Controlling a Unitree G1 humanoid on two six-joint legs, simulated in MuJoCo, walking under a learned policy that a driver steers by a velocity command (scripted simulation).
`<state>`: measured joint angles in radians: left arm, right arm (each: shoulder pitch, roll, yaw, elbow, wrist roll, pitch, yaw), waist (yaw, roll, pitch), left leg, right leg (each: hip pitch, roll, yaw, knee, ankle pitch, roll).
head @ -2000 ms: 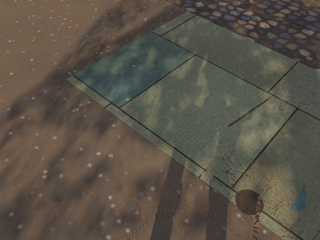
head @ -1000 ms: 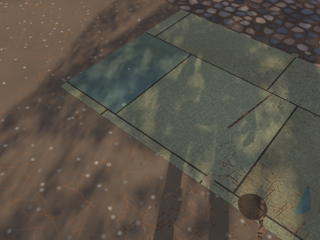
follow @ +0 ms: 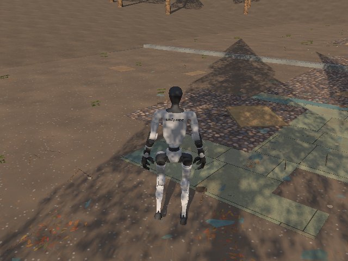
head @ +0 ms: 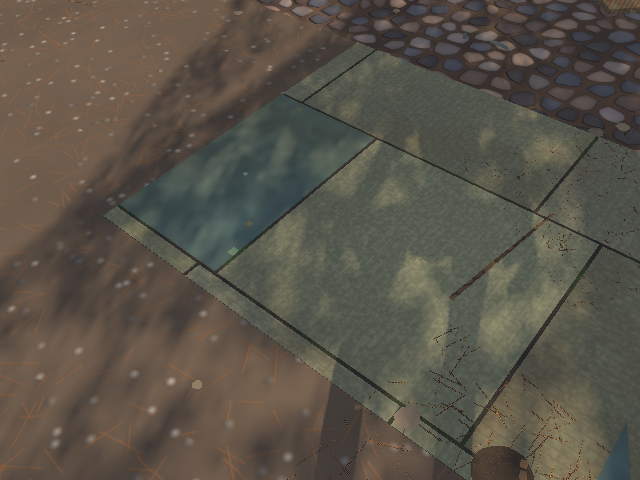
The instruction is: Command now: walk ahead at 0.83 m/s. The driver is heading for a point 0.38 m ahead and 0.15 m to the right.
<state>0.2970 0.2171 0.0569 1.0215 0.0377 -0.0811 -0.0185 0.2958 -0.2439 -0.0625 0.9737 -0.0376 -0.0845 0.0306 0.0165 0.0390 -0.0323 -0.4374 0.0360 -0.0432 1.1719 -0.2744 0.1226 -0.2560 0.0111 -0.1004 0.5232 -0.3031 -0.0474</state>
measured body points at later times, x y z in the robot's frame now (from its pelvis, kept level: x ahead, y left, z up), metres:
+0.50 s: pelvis +0.36 +0.02 +0.00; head +0.41 +0.02 +0.45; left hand +0.43 +0.28 -0.14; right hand +0.43 -0.25 -0.13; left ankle +0.44 +0.09 -0.73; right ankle +0.22 -0.10 -0.62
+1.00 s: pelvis +0.53 -0.03 +0.00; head +0.56 -0.04 +0.45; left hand +0.70 +0.20 -0.13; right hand +0.58 -0.30 -0.15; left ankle +0.53 +0.12 -0.71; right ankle +0.61 -0.14 -0.73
